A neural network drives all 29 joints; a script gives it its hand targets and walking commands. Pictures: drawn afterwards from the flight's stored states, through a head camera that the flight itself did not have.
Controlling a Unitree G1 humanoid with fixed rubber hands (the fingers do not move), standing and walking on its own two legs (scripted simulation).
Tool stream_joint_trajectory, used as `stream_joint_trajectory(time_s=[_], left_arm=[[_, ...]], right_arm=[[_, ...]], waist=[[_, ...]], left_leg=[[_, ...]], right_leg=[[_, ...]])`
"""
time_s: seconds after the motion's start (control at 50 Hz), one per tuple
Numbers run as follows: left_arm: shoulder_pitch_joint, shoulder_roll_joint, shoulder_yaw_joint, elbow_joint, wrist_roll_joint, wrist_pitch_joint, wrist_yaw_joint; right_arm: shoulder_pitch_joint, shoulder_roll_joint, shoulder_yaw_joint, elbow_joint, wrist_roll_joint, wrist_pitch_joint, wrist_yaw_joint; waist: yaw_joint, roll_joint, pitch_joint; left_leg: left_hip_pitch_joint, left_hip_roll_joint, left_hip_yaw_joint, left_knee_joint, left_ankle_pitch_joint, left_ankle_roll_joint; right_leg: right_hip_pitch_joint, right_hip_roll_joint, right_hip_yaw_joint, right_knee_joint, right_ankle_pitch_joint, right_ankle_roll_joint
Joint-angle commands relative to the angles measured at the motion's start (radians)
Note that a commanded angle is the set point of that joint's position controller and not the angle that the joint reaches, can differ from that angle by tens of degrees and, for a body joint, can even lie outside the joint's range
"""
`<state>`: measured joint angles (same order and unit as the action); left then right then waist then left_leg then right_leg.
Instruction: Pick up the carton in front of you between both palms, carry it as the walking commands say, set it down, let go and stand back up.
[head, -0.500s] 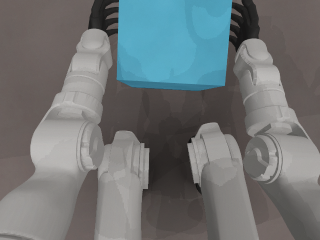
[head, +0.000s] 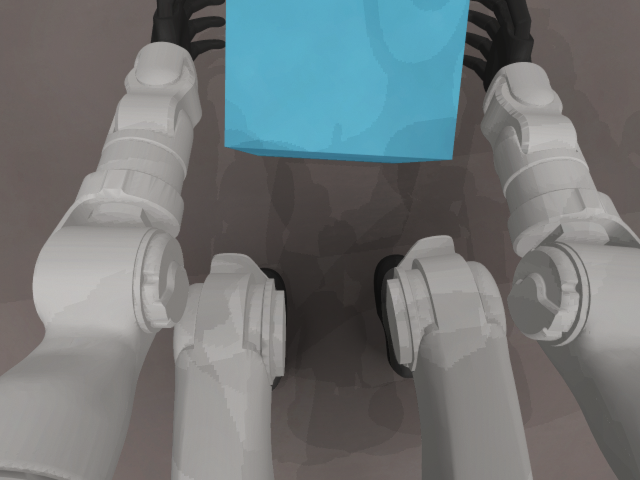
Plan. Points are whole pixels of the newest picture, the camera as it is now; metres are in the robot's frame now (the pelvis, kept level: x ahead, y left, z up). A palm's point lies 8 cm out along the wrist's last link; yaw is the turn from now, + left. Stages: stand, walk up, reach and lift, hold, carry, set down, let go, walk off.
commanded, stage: set down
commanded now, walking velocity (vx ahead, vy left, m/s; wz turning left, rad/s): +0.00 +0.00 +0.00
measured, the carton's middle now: (336, 71) +0.52 -0.02 -0.24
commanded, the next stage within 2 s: let go in 1.22 s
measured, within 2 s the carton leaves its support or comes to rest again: neither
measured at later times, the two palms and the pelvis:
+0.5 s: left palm out of the picture +0.55 +0.16 -0.07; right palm (607, 23) +0.50 -0.22 -0.07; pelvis +0.01 +0.00 +0.05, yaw +0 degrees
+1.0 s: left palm out of the picture +0.55 +0.17 +0.08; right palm out of the picture +0.50 -0.23 +0.08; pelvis +0.03 +0.00 +0.18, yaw +0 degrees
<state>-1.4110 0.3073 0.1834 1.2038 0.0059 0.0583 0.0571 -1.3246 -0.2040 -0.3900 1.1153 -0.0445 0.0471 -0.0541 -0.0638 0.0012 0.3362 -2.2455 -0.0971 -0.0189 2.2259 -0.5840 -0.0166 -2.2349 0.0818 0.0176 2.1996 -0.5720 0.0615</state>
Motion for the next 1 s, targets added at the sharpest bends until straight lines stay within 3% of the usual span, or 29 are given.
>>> stream_joint_trajectory(time_s=[0.0, 0.12, 0.22, 0.32, 0.44, 0.56, 0.78, 0.98], left_arm=[[-0.231, 0.167, -0.072, -0.083, -0.102, -0.048, 0.030], [-0.245, 0.168, -0.172, -0.206, -0.228, -0.068, 0.024], [-0.177, 0.204, -0.160, -0.296, -0.236, -0.038, 0.032], [-0.127, 0.197, -0.102, -0.417, -0.183, 0.022, 0.042], [-0.031, 0.136, -0.020, -0.319, -0.106, 0.047, 0.023], [-0.010, 0.130, 0.008, -0.296, -0.077, 0.028, 0.005], [0.015, 0.131, 0.005, -0.450, -0.067, 0.078, -0.018], [0.117, 0.099, 0.042, -0.453, -0.028, 0.079, -0.044]], right_arm=[[-0.181, -0.206, 0.067, -0.054, 0.108, -0.059, -0.041], [-0.189, -0.221, 0.210, -0.140, 0.269, -0.087, -0.042], [-0.110, -0.250, 0.224, -0.245, 0.304, -0.059, -0.061], [-0.048, -0.226, 0.200, -0.398, 0.274, 0.003, -0.080], [0.026, -0.149, 0.148, -0.352, 0.193, 0.039, -0.071], [0.044, -0.128, 0.127, -0.344, 0.163, 0.030, -0.052], [0.098, -0.148, 0.106, -0.483, 0.151, 0.075, -0.032], [0.189, -0.111, 0.082, -0.481, 0.118, 0.074, 0.000]], waist=[[-0.028, 0.056, -0.960], [-0.029, 0.062, -1.180], [-0.024, 0.075, -1.399], [-0.020, 0.068, -1.529], [-0.009, 0.037, -1.245], [-0.006, 0.031, -1.256], [-0.020, 0.082, -1.496], [-0.014, 0.068, -1.425]], left_leg=[[0.434, 0.046, -0.008, -0.184, 0.239, -0.009], [0.536, 0.064, 0.001, -0.155, 0.362, -0.007], [0.680, 0.058, 0.032, -0.170, 0.366, -0.005], [0.746, 0.036, 0.064, -0.255, 0.296, 0.006], [0.573, 0.030, 0.063, -0.373, 0.206, 0.016], [0.575, 0.028, 0.059, -0.475, 0.222, 0.011], [0.868, 0.015, 0.064, -0.660, 0.324, -0.003], [0.980, 0.014, 0.048, -0.853, 0.396, -0.008]], right_leg=[[0.395, -0.044, -0.054, -0.147, 0.282, -0.013], [0.509, -0.058, -0.046, -0.128, 0.417, -0.014], [0.630, -0.051, -0.064, -0.163, 0.417, -0.017], [0.721, -0.028, -0.088, -0.252, 0.369, -0.024], [0.597, -0.017, -0.079, -0.366, 0.279, -0.016], [0.616, -0.014, -0.078, -0.457, 0.298, -0.010], [0.775, -0.004, -0.102, -0.648, 0.370, -0.011], [0.889, -0.004, -0.089, -0.839, 0.432, -0.006]])
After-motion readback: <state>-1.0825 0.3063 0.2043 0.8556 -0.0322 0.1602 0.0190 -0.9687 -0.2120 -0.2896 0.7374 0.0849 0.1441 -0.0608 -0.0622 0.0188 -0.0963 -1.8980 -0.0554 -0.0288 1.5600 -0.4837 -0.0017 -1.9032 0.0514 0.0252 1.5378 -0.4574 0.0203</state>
